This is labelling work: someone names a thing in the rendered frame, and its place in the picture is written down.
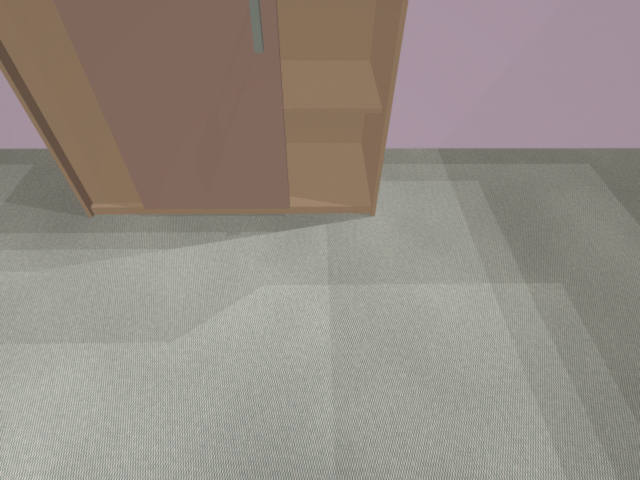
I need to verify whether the wardrobe door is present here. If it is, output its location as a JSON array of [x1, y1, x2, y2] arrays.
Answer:
[[53, 0, 290, 209], [0, 0, 142, 203]]

